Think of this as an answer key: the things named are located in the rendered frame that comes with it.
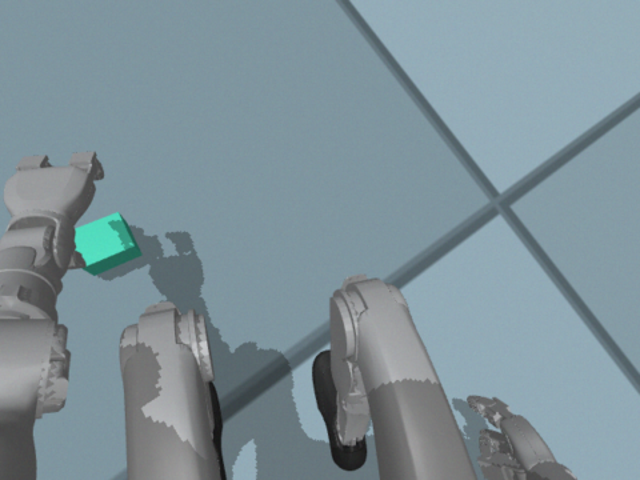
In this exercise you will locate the left robot arm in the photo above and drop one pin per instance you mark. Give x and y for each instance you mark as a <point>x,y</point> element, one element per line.
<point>35,253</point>

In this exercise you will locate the small box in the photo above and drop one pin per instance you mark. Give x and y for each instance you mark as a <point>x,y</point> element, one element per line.
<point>106,243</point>

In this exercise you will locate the right robot arm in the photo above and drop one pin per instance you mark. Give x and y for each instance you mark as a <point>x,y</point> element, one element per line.
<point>550,471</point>

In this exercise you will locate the left robot hand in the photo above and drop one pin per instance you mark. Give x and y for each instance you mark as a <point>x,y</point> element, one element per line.
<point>65,190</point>

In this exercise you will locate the right robot hand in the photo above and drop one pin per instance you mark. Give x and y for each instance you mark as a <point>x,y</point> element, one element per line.
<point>518,447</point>

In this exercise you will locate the right robot foot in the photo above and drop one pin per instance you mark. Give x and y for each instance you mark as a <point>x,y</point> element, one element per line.
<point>346,457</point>

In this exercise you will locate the left robot foot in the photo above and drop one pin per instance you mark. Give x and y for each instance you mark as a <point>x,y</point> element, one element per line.
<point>217,431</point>

